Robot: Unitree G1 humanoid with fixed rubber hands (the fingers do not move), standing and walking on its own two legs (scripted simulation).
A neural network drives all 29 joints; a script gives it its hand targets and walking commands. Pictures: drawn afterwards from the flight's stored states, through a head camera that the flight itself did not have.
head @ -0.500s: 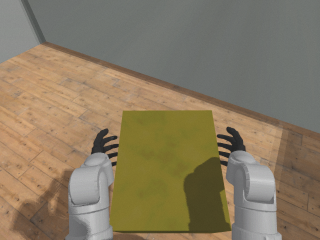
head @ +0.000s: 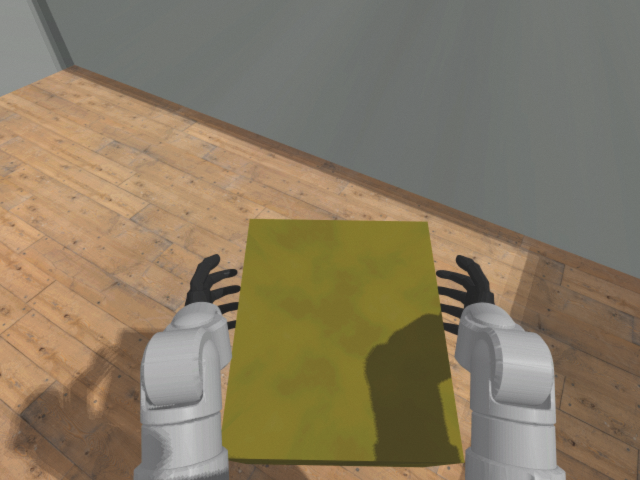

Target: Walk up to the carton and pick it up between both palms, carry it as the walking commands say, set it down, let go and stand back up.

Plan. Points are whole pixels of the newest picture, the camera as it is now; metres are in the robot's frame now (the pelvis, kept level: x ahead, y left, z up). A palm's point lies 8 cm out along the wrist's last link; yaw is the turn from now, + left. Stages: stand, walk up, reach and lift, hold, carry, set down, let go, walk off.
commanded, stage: carry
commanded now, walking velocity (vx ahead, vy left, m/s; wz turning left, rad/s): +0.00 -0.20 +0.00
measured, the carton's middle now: (336, 343) +0.30 +0.01 +0.00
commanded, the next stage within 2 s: none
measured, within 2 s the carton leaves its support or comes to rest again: neither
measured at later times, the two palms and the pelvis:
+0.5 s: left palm (330, 381) +0.22 +0.02 +0.07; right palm (626, 379) +0.23 -0.29 +0.08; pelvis -0.05 -0.14 +0.00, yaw +0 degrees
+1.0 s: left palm (505, 436) +0.18 -0.15 +0.07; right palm out of the picture +0.17 -0.46 +0.08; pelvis -0.11 -0.30 -0.02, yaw +1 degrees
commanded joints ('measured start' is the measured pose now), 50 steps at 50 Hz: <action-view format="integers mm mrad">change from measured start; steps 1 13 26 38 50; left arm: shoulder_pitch -475 -440 -553 -443 -403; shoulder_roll -984 -1011 -997 -1014 -1010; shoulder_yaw -736 -683 -759 -700 -712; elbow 8 -6 -21 47 41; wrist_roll -448 -405 -461 -418 -390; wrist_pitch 11 -27 -16 3 -10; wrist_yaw -394 -392 -401 -414 -386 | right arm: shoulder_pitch -395 -530 -463 -498 -474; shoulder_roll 944 963 989 976 967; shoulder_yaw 661 762 677 716 713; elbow -16 -102 0 -36 14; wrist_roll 413 519 457 457 498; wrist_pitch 26 13 3 30 37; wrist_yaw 369 387 390 383 400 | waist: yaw -43 -14 -22 -21 -34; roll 269 -171 160 -298 -24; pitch -277 -315 -209 -291 -319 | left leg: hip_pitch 243 -208 200 -262 290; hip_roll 184 -74 193 -56 37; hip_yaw -101 -26 -141 -83 -155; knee -73 507 -147 574 -203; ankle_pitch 568 -285 424 -472 14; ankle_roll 115 12 144 -32 67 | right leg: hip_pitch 27 373 -73 414 158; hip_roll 33 -194 -23 -280 -121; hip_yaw -71 76 35 187 61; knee -175 -427 110 -441 -314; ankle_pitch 3 557 40 788 395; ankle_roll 9 -236 9 -215 -135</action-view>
